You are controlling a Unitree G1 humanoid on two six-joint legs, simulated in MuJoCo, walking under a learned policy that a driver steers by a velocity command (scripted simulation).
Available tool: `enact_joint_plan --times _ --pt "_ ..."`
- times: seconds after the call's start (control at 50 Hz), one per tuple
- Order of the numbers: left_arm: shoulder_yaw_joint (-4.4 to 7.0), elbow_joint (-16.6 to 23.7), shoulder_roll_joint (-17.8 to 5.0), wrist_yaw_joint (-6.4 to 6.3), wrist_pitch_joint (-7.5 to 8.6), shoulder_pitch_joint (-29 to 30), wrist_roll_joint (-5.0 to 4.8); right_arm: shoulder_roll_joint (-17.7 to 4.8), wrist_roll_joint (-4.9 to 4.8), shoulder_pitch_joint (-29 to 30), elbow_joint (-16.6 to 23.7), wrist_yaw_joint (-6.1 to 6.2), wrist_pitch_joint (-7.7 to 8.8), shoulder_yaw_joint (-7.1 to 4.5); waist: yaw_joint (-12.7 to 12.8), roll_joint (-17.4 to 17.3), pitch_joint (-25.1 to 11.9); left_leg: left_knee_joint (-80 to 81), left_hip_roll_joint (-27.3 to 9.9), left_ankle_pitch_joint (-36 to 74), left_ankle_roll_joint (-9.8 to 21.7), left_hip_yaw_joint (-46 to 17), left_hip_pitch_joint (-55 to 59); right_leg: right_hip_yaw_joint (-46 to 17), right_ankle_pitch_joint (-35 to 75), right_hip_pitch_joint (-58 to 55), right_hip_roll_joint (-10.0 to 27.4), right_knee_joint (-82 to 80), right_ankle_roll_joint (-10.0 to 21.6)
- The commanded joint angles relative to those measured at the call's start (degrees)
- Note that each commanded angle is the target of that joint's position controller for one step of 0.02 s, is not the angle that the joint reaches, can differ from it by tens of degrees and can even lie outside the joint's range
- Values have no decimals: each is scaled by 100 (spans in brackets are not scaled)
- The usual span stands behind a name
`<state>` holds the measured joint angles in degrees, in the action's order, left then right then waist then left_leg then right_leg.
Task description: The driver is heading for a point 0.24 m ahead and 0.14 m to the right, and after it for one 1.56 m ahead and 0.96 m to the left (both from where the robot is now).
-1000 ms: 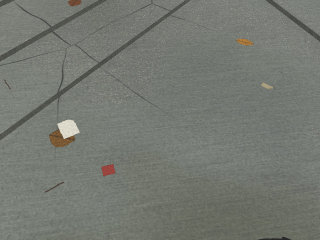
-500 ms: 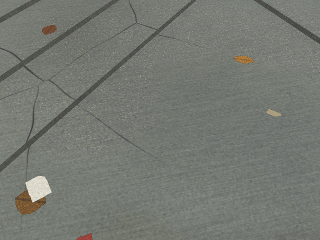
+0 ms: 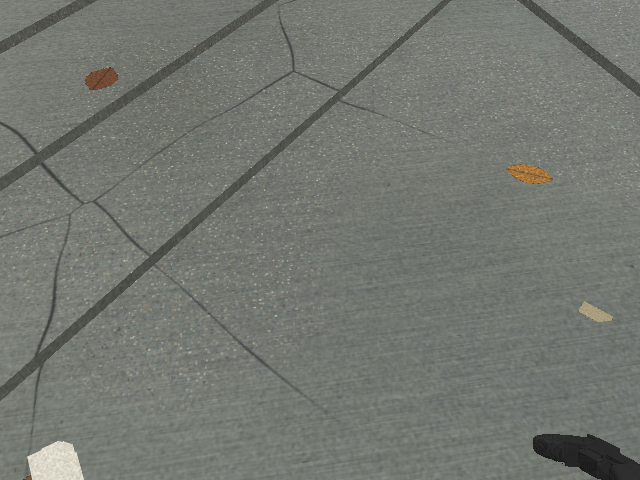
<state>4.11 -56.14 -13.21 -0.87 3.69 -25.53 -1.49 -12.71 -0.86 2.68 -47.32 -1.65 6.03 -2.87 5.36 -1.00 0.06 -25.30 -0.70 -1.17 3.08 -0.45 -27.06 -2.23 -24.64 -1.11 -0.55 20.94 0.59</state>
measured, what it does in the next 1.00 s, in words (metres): walks ahead, turning left: right foot, then left foot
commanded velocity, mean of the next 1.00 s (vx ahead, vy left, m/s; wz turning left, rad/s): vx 0.50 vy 0.00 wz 0.27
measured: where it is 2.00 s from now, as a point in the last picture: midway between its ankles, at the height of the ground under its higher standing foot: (241, 260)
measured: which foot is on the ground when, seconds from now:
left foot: down 0.00-0.48, up 0.50-0.98, down 1.00-1.00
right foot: down 0.00-0.02, up 0.04-0.46, down 0.48-0.98, up 1.00-1.00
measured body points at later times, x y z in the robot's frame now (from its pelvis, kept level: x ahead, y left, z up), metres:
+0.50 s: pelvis +0.27 -0.03 +0.00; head +0.31 -0.04 +0.45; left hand +0.51 +0.20 -0.08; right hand +0.22 -0.30 -0.14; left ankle +0.12 +0.12 -0.71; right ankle +0.39 -0.15 -0.73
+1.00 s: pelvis +0.51 +0.04 -0.01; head +0.54 +0.06 +0.44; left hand +0.43 +0.32 -0.15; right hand +0.79 -0.13 -0.09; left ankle +0.59 +0.16 -0.73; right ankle +0.40 -0.15 -0.72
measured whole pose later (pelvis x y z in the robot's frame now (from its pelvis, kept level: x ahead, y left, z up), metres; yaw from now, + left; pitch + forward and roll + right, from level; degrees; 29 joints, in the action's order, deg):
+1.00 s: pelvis +0.51 +0.04 -0.01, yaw +19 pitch +1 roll -2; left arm 5.7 -55.4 -16.3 -1.1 3.2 -17.4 -1.3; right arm -15.0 -1.3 -1.8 -44.0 -2.6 0.7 -4.9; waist 2.7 -0.8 2.3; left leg -35.0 -1.9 -7.8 6.7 3.6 -28.4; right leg 17.1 -26.2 -2.7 6.9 28.5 -4.5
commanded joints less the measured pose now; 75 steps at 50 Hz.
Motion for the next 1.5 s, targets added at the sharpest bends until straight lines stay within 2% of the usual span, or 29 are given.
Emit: enact_joint_plan --times 0.02,0.04,0.06,0.12,0.18,0.26,0.36,0.42,0.46,0.48,0.5,0.52,0.54,0.58,0.62,0.78,0.9,0.94,0.98,1.0,1.02,1.04,1.06,1.12,1.22,1.3,1.4,1.46,1.5 --pt "-28 543 -253 3 113 99 73 -1752 160 -2539 -284 138 76 -568 -1302 -498 -1936 -192 -1828 -337 1043 -2246 5045 21 1884 3183 119 3681 146" --pt "-85 495 -175 23 197 -211 -45 -1483 96 -2686 -383 124 18 -480 -1198 -1502 -2519 528 -2472 -1138 1516 -3970 5438 -405 -893 4176 -127 4936 73" --pt "90 535 -781 14 229 162 -169 -1015 59 -2240 -307 143 -6 -345 -1172 -991 -1632 720 -2229 -1644 1240 -3320 4701 -607 -607 4628 263 5417 121" --pt "177 688 -688 -49 127 857 -28 -459 120 -1269 -253 113 33 -177 -744 -458 -282 1338 -1528 -900 789 -1545 2458 -409 551 4160 815 4811 185" --pt "132 746 -303 -19 31 795 12 -557 103 -1385 -467 87 45 -204 -465 -424 -41 1718 -1356 -264 970 -1066 1835 -263 815 3818 914 4206 151" --pt "57 1034 -251 42 92 1776 139 -860 18 -1636 -574 180 -22 -266 -568 -201 210 1821 -1113 434 974 -630 1708 20 1972 3857 831 2534 -59" --pt "-12 1255 -362 174 139 2760 39 -1052 -93 -2251 -783 216 -86 -311 -845 -279 317 1582 -1080 58 815 -654 1818 92 2687 3169 447 1122 -155" --pt "58 1305 -665 227 217 2730 30 -1133 -113 -2310 -838 262 -158 -345 -645 -381 230 1145 -1296 -134 660 -984 2129 -30 2349 2702 401 737 -17" --pt "228 1016 -988 174 251 1737 65 -998 -70 -2266 -803 268 -203 -300 -148 -319 -313 50 -933 472 429 -799 1902 82 2062 1224 317 582 193" --pt "353 843 -1388 118 271 748 159 -697 24 -2241 -645 259 -214 -191 218 193 -1128 -1585 -501 -315 217 -473 1058 -660 2137 -325 1128 750 501" --pt "456 724 -1856 130 214 301 187 -26 -42 -2885 -529 273 -138 -15 27 1818 -1952 -3625 301 -2640 -147 83 -927 -2916 1078 -2131 2513 191 1266" --pt "316 747 -1322 151 216 299 180 -514 -125 -2808 -585 262 -89 -122 95 1632 -1981 -4579 94 -3259 -124 -622 -1469 -3700 332 -1955 2498 -247 1315" --pt "206 822 -980 136 235 724 165 -875 -207 -2392 -464 262 -79 -233 39 1249 -1234 -4852 -149 -2843 -43 -661 -1805 -2903 328 -1318 2341 -334 1090" --pt "103 851 -641 145 249 1415 189 -787 -130 -1987 -390 304 -135 -273 -242 738 -469 -4551 -548 -2051 -18 -516 -1487 -1700 1199 7 1952 -652 919" --pt "80 784 -494 139 278 1642 229 -559 -125 -2031 -344 275 -276 -297 -496 833 -211 -4236 -748 -1729 4 -528 -1029 -1000 1625 666 1765 -978 861" --pt "245 542 -936 -36 274 1430 210 -375 -34 -1012 151 77 -464 -246 -451 474 254 -2300 -714 -16 -137 -258 -1121 699 2445 784 1654 -1457 827" --pt "350 385 -1251 -49 123 1011 36 -508 -30 -115 579 -111 -505 -207 -234 422 548 -1332 -523 -412 83 243 -979 1252 2714 5 1873 -1104 654" --pt "397 405 -1419 -45 54 1087 -31 -684 -23 -320 630 -130 -520 -286 -457 550 332 -1241 -213 -999 286 565 -418 1429 4404 -204 1893 -411 550" --pt "376 458 -1425 -37 -34 1228 -78 -1122 -60 -1770 259 -76 -539 -565 -1259 428 -451 -770 397 -850 616 888 1620 1760 5636 243 1550 1622 281" --pt "275 577 -1185 -48 -18 1165 110 -1729 -93 -2744 22 45 -585 -800 -1583 -316 -961 -548 -271 -945 987 -419 3317 1825 3814 1722 1280 3570 -62" --pt "18 940 -331 0 149 828 286 -2292 -112 -2434 119 55 -504 -807 -792 -1633 -1354 316 -1549 -2107 2000 -3764 4655 1023 -945 4089 81 5352 -374" --pt "74 1044 -796 61 382 1445 18 -1836 -34 -2627 261 5 -400 -658 -1208 -891 -1740 1093 -1838 -2646 2062 -4651 4773 -135 -985 4702 57 5918 -258" --pt "122 1168 -989 95 499 1849 -166 -1491 8 -2438 218 -4 -303 -556 -1195 -640 -1029 1113 -1727 -2113 1795 -3873 4386 -107 -398 5186 311 5825 -88" --pt "202 966 -1058 12 468 1674 142 -914 34 -1391 499 47 -236 -366 -538 -147 -426 1151 -1067 -555 1319 -2256 2363 -242 703 3964 871 4526 -35" --pt "149 1256 -752 -1 257 2315 238 -1204 -15 -1808 405 232 -172 -413 -583 -51 -68 1407 -784 403 1275 -1660 1731 -85 1797 3863 622 2868 -375" --pt "57 1507 -579 106 293 3069 164 -1150 -29 -2155 299 286 -211 -388 -874 -326 134 1355 -477 -88 947 -1420 1463 -30 3078 3418 266 1335 -356" --pt "46 1803 -741 237 388 3549 110 -1108 -65 -2574 125 321 -277 -376 -1032 -364 194 765 -710 -170 856 -1994 2155 -190 2931 3343 102 596 -211" --pt "98 1752 -929 253 468 3126 100 -1170 -38 -2504 168 368 -351 -406 -772 -617 58 207 -794 575 756 -2317 2432 -124 2208 2736 5 423 -10" --pt "260 1469 -1311 179 513 1632 234 -890 26 -2164 404 315 -344 -287 -10 -443 -1020 -1510 -252 1082 438 -1951 1672 -453 2449 287 553 543 495"
Velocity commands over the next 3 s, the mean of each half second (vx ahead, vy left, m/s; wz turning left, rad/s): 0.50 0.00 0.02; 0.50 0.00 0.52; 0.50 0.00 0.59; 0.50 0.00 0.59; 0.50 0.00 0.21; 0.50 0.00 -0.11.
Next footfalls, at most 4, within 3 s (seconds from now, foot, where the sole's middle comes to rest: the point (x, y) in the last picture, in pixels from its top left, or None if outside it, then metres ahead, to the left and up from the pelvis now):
0.48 right None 0.43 -0.15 -0.76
1.00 left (287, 398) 0.63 0.17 -0.76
1.50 right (310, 263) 1.00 0.16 -0.76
1.96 left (153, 251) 0.97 0.56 -0.72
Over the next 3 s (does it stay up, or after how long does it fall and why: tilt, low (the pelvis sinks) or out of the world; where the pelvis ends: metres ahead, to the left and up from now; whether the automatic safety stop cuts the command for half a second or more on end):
stays up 1.21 0.78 0.05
